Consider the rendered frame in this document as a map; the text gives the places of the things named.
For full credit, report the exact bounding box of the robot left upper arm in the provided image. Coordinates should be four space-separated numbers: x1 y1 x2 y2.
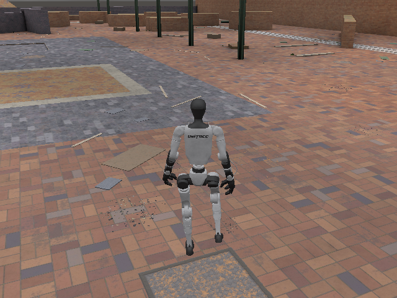
169 125 185 160

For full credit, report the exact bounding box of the robot right upper arm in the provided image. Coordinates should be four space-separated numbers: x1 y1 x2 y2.
211 125 227 161

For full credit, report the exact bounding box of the robot thigh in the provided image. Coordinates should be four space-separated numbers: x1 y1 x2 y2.
207 172 220 204
177 173 192 219

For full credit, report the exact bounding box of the left robot thigh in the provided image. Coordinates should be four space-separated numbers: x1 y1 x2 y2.
177 173 192 219

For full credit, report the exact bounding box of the right robot thigh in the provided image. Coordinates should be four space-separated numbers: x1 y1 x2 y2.
207 172 220 204

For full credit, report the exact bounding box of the robot left forearm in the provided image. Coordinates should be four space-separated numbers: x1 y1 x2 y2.
164 150 176 175

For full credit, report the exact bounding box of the robot left hand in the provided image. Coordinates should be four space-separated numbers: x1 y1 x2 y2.
163 173 177 186

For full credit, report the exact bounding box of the robot right forearm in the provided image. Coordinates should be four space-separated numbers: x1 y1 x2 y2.
221 151 234 181

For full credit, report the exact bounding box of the robot right hand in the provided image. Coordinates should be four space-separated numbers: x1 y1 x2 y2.
220 179 235 195

